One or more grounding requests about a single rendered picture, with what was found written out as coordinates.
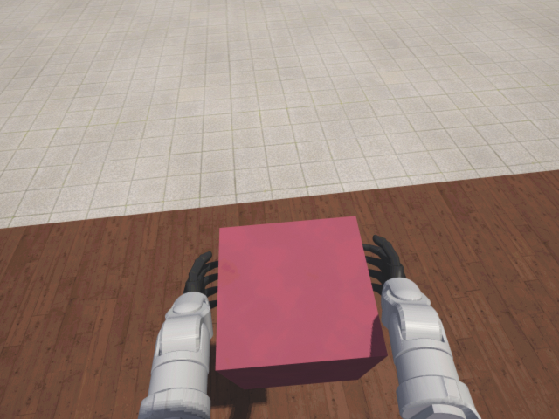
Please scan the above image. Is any right robot forearm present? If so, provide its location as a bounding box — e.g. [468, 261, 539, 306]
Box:
[381, 278, 481, 419]

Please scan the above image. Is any left robot forearm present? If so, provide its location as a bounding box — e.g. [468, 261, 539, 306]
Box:
[138, 292, 213, 419]

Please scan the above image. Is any carton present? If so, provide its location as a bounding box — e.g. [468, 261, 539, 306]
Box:
[216, 216, 388, 389]

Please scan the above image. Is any robot right hand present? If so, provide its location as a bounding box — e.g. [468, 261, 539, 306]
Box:
[362, 235, 406, 296]

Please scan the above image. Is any robot left hand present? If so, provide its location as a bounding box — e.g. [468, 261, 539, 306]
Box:
[183, 251, 218, 309]

